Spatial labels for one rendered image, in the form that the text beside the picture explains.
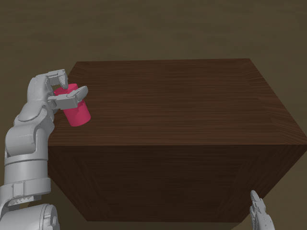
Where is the left robot hand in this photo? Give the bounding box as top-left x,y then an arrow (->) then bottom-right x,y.
27,69 -> 88,114

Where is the left robot arm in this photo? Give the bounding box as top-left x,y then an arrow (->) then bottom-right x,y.
0,100 -> 60,230

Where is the right robot hand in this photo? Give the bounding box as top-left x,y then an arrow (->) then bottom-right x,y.
249,190 -> 275,230

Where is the can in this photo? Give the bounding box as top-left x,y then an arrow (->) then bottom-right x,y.
54,83 -> 91,127

